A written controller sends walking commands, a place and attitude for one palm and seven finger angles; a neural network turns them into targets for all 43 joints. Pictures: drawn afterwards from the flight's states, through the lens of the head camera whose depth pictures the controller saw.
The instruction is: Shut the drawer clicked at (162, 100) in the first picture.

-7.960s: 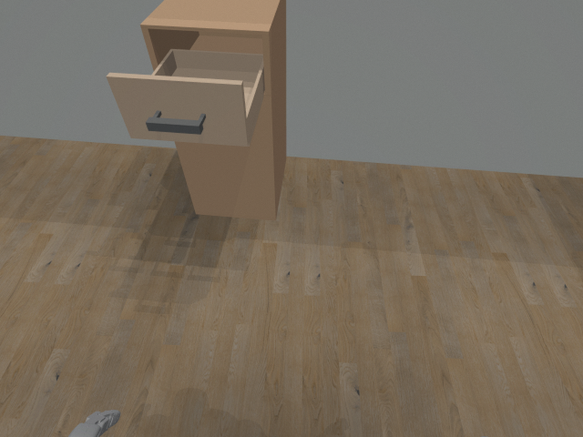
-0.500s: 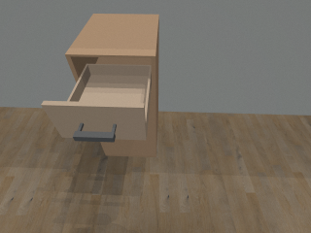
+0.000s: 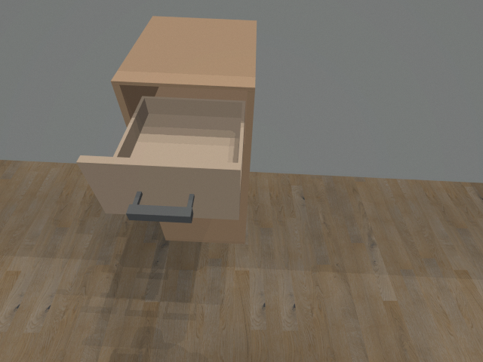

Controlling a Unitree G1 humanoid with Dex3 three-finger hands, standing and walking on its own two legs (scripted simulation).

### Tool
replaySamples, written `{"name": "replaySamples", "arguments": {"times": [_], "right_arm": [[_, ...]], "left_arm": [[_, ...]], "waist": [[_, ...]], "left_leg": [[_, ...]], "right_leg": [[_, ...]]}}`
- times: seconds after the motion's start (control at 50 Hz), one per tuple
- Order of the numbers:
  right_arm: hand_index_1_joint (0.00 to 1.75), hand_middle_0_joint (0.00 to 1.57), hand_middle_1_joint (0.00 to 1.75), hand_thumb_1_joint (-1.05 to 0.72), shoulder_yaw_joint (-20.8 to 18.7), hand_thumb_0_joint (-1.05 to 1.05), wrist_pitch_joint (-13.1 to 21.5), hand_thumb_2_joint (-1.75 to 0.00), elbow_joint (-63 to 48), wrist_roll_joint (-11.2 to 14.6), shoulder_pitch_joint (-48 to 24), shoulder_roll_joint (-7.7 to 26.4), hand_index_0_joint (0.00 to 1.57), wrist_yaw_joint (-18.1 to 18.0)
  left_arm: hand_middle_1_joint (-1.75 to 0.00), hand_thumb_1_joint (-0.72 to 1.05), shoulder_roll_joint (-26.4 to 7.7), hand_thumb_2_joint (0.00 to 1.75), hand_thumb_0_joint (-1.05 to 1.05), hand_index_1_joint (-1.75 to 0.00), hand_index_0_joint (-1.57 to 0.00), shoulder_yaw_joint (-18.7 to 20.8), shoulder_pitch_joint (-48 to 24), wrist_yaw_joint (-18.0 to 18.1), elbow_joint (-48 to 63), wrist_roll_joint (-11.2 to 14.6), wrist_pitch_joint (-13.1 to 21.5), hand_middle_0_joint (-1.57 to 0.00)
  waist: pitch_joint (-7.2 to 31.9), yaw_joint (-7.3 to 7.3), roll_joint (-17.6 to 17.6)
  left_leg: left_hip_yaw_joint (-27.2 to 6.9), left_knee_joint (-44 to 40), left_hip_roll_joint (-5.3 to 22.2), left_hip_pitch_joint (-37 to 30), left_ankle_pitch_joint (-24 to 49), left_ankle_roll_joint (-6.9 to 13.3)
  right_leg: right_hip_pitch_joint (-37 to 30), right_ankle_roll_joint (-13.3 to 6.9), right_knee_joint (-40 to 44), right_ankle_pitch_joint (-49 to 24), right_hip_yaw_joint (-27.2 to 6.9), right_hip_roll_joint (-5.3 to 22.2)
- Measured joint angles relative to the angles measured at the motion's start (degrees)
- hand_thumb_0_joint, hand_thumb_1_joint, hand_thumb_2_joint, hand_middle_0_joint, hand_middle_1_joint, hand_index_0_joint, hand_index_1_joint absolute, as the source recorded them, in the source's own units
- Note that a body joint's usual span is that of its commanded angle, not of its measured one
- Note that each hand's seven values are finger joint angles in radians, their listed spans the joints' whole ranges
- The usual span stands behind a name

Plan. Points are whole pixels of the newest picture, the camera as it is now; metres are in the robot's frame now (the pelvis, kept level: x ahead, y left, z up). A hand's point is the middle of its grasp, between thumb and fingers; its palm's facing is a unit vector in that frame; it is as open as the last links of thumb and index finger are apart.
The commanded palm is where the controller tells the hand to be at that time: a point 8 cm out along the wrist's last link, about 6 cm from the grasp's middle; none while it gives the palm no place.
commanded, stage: shuffle to correct the standing spot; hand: left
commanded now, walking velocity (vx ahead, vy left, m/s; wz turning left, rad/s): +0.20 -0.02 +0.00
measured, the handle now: (162, 205) +0.42 +0.20 -0.04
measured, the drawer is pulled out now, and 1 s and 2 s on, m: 0.29 0.29 0.29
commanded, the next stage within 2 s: come to a stop and stand still in 0.52 s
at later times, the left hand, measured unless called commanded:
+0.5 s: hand out of the picture +0.01 +0.15 -0.19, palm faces +0.07 -0.99 -0.13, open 7.3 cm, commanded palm none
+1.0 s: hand (189, 303) +0.26 +0.13 -0.17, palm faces +0.04 -0.97 -0.24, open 7.3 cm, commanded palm none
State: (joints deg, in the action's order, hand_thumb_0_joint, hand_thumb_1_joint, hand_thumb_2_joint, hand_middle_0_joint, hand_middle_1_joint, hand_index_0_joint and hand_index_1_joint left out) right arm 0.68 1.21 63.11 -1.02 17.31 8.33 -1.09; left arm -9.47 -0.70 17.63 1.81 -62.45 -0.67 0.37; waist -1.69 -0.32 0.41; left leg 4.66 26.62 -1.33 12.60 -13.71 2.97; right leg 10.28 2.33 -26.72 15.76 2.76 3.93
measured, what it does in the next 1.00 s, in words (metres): walks ahead: right foot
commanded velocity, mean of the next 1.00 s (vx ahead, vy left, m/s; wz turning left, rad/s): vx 0.05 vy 0.03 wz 0.00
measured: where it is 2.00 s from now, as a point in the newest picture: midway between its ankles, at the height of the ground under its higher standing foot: outside the picture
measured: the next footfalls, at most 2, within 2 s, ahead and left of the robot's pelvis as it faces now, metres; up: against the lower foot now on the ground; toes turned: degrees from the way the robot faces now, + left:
right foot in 0.84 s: +0.31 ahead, -0.15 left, +0.00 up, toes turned -4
left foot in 1.20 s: +0.13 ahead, +0.06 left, +0.00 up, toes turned +4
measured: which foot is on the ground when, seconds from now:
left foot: down 0.00-0.86, up 0.88-1.00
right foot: down 0.00-0.44, up 0.46-0.82, down 0.84-1.00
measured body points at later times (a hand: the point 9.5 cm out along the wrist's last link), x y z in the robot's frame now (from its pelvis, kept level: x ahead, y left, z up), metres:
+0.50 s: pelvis +0.09 +0.00 -0.02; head +0.10 +0.02 +0.43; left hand +0.00 +0.20 -0.18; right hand +0.12 -0.24 -0.16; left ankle +0.06 +0.07 -0.74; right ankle -0.01 -0.13 -0.69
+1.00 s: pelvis +0.16 -0.05 -0.02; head +0.20 -0.07 +0.43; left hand +0.26 +0.18 -0.15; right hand +0.15 -0.28 -0.18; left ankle +0.09 +0.07 -0.68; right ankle +0.27 -0.15 -0.74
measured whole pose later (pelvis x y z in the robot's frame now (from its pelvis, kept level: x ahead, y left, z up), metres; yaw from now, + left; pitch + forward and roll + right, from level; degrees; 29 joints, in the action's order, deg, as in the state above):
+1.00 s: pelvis +0.16 -0.05 -0.02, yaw +3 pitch -1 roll +2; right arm -2.6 -1.8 60.8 -0.8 16.5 9.5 -1.4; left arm -9.1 1.4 6.0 2.0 -54.0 -1.2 0.6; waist -6.8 2.1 -0.5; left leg 1.9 62.3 0.1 21.1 -32.8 -0.7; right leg 24.7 -2.3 -35.2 9.2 5.7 3.8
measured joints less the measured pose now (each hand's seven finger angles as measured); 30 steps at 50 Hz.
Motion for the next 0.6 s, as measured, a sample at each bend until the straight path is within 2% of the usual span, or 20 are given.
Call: {"name": "replaySamples", "arguments": {"times": [0.06,0.18,0.3,0.38,0.4,0.42,0.46,0.52,0.56,0.6], "right_arm": [[0.30,0.20,0.30,-0.91,0.02,0.01,0.04,-0.89,0.41,-0.03,-0.29,-0.01,0.20,0.00],[0.30,0.20,0.30,-0.91,-0.59,0.00,-0.49,-0.89,0.70,-0.25,0.28,-0.06,0.20,0.28],[0.30,0.20,0.30,-0.90,-0.86,0.00,-0.19,-0.90,0.70,-0.29,0.85,0.26,0.20,0.39],[0.30,0.20,0.30,-0.91,-1.13,0.01,-0.30,-0.90,0.42,-0.36,-0.13,0.21,0.19,0.60],[0.30,0.20,0.30,-0.91,-1.18,0.01,-0.21,-0.90,0.31,-0.36,-0.64,0.35,0.19,0.48],[0.30,0.20,0.30,-0.91,-1.20,0.01,0.19,-0.90,0.05,-0.30,-1.18,0.54,0.19,0.46],[0.30,0.20,0.30,-0.92,-1.31,0.01,1.71,-0.89,-0.61,-0.50,-2.24,0.63,0.20,0.13],[0.30,0.20,0.30,-0.92,-1.12,0.01,3.18,-0.89,-1.96,-0.70,-1.51,0.79,0.19,-0.54],[0.30,0.20,0.30,-0.91,-0.90,0.01,3.38,-0.90,-2.01,-0.69,-0.41,0.42,0.19,-0.78],[0.30,0.20,0.30,-0.91,-0.54,0.00,3.43,-0.90,-1.50,-0.65,0.78,-0.21,0.19,-0.85]], "left_arm": [[-0.30,0.91,0.41,0.90,0.00,-0.30,-0.20,-0.08,0.46,-0.08,-0.58,-0.10,-0.05,-0.20],[-0.30,0.91,1.06,0.90,0.00,-0.30,-0.20,0.11,2.13,-0.81,-1.18,-0.78,-0.21,-0.20],[-0.30,0.91,1.74,0.90,0.00,-0.30,-0.20,0.79,3.91,-0.92,-1.15,-0.63,1.49,-0.20],[-0.30,0.91,1.69,0.90,0.00,-0.30,-0.20,1.56,5.53,-0.38,-1.13,-0.94,2.64,-0.20],[-0.30,0.91,1.63,0.90,0.00,-0.30,-0.20,1.65,6.05,-0.28,-1.21,-0.99,2.65,-0.20],[-0.30,0.91,1.54,0.90,0.00,-0.30,-0.20,1.68,6.68,-0.26,-1.36,-0.89,2.52,-0.20],[-0.30,0.91,1.39,0.90,0.00,-0.30,-0.20,1.65,7.36,-0.45,-2.53,-0.44,1.43,-0.20],[-0.30,0.91,1.38,0.90,0.00,-0.30,-0.20,1.77,6.22,-0.61,-3.70,-0.48,-0.35,-0.20],[-0.30,0.91,0.95,0.90,0.00,-0.30,-0.20,2.10,4.10,-0.96,-2.95,-0.58,-0.58,-0.20],[-0.30,0.91,0.44,0.90,0.01,-0.30,-0.20,2.37,1.56,-1.32,-1.28,-0.66,-0.41,-0.20]], "waist": [[-0.03,-0.08,0.34],[0.98,-0.20,0.76],[1.17,-0.41,-0.60],[0.56,-1.23,0.08],[0.23,-1.48,0.50],[-0.13,-1.68,1.08],[-0.56,-1.57,2.50],[-0.08,-0.16,1.84],[-0.09,0.27,1.32],[-0.38,0.14,1.05]], "left_leg": [[0.08,0.51,0.07,-0.33,-0.68,-0.08],[0.20,2.42,0.20,-0.58,-3.18,-0.45],[-0.75,7.84,1.83,0.94,-7.30,-0.95],[0.78,14.60,2.44,4.36,-12.73,-0.51],[1.39,13.25,2.28,4.47,-12.22,-0.37],[1.97,10.48,1.96,3.76,-8.68,0.02],[3.35,10.55,1.42,2.44,-6.89,0.88],[3.44,8.49,1.72,-0.50,-8.75,1.27],[2.93,5.08,1.74,-2.75,-7.68,0.93],[2.61,1.37,1.64,-4.94,-6.15,0.77]], "right_leg": [[-0.21,-0.20,-0.65,0.72,-0.10,-0.04],[0.20,-1.94,-3.89,4.10,-0.27,-0.10],[-0.66,-1.41,-5.08,6.72,1.00,-1.43],[-2.78,-1.64,-4.72,8.44,2.44,-1.69],[-3.40,-1.46,-4.82,8.92,2.53,-1.53],[-3.62,-1.28,-5.81,9.74,2.31,-1.25],[-0.57,-2.14,-14.85,11.91,0.87,-0.52],[7.40,-3.74,-33.36,14.15,0.36,-1.79],[12.23,-3.82,-39.05,11.56,1.08,-1.63],[16.51,-3.48,-40.49,8.09,1.46,-1.07]]}}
